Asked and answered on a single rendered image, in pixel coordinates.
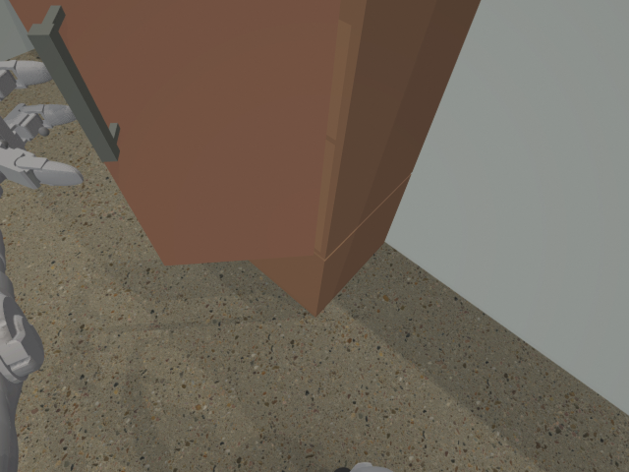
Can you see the handle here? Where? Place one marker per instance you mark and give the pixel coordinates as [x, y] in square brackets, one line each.
[54, 54]

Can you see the robot left upper arm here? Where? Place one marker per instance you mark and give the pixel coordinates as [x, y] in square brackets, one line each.
[21, 353]

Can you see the left robot hand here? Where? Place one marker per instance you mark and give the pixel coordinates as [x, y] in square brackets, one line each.
[22, 124]

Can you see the cupboard door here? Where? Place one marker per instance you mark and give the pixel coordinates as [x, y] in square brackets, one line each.
[222, 107]

